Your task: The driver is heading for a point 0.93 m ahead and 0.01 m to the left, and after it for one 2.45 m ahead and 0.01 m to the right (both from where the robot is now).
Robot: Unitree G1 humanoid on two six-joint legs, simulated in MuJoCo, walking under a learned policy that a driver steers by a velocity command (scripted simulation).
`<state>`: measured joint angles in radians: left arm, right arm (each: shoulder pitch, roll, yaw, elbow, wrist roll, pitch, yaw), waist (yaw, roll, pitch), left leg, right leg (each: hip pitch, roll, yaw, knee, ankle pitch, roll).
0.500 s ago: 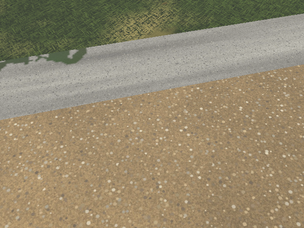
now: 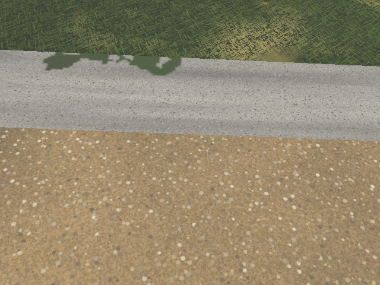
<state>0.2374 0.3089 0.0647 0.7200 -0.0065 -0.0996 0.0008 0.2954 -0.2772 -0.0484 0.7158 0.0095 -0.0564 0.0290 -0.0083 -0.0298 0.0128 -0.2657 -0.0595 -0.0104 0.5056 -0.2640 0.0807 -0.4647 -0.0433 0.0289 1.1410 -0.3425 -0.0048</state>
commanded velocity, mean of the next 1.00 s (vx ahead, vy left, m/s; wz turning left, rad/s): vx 0.48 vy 0.00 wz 0.20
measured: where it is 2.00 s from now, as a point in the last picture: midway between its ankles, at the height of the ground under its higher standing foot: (170, 150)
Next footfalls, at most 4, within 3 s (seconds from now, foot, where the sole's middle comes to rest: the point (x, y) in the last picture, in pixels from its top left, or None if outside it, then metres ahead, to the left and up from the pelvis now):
0.34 right None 0.37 -0.10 -0.77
0.80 left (122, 268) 0.55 0.23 -0.77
1.34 right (184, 192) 0.86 0.01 -0.77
1.82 left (154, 133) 1.18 0.15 -0.77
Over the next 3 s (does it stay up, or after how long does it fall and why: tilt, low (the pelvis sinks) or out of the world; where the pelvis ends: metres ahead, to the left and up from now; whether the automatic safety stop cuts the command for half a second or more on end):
stays up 1.62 -0.01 -0.01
